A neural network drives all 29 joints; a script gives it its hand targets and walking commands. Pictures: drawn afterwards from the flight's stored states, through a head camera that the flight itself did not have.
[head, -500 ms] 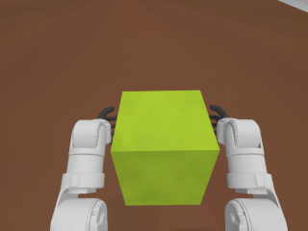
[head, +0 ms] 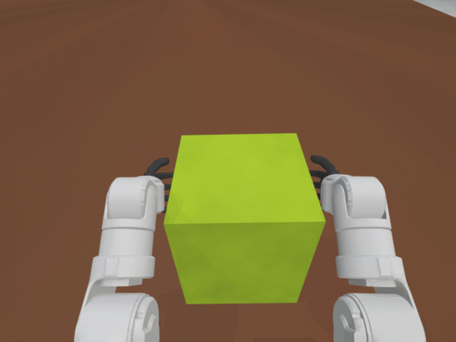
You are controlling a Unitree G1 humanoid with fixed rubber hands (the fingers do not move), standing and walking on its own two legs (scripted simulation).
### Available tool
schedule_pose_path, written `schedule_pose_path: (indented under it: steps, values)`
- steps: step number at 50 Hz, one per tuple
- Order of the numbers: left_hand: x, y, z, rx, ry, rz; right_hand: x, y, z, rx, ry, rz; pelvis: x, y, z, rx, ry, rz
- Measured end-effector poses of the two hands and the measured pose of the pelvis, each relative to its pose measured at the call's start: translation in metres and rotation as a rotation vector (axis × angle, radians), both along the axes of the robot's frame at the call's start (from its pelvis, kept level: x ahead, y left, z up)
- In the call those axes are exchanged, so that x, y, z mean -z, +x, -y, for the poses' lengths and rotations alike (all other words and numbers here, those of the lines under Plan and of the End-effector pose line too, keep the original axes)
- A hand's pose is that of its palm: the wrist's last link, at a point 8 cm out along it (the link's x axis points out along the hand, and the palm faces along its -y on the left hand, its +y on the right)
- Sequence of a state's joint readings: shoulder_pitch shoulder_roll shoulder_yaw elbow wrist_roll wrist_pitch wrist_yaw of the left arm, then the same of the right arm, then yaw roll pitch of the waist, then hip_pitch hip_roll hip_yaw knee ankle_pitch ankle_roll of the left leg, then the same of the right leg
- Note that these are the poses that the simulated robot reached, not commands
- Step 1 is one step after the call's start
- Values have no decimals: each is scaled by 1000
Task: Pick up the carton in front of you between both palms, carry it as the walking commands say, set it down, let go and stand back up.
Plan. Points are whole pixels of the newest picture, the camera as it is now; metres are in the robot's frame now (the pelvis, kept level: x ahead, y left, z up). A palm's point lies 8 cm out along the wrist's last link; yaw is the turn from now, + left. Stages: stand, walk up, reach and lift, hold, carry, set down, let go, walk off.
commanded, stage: carry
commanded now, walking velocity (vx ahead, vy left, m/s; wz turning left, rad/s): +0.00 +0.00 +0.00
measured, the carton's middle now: (240, 220) +0.35 +0.00 +0.06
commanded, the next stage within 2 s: none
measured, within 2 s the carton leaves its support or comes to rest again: neither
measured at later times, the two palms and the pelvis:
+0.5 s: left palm (149, 195) +0.35 +0.15 +0.13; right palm (328, 193) +0.35 -0.15 +0.13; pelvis +0.00 +0.00 +0.00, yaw +0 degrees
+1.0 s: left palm (148, 194) +0.35 +0.16 +0.13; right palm (326, 192) +0.35 -0.14 +0.13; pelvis +0.00 +0.01 +0.00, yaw +0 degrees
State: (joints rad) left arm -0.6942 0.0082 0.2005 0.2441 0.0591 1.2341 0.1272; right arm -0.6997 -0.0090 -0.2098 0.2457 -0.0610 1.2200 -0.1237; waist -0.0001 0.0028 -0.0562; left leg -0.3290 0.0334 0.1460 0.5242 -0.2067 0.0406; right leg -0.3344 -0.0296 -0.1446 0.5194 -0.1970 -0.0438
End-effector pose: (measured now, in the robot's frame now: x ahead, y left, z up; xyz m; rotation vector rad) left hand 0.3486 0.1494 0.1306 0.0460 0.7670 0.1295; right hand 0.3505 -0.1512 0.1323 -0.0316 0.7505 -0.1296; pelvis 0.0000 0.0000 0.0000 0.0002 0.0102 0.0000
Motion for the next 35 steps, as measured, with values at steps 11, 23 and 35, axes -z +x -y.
schedule_pose_path:
  steps: [11, 23, 35]
  values:
    - [1, -3, -1, -1, -1, 0, 0, -3, -2, -1, -1, 0, 0, -3, -1, 0, 0, -2]
    - [1, -3, -3, -1, -1, 0, 1, -3, -3, -2, -2, 0, 1, -4, -2, 0, 0, -5]
    - [1, -3, -5, 0, -2, 0, 1, -3, -5, -1, -2, -1, 1, -4, -4, 0, 0, -7]
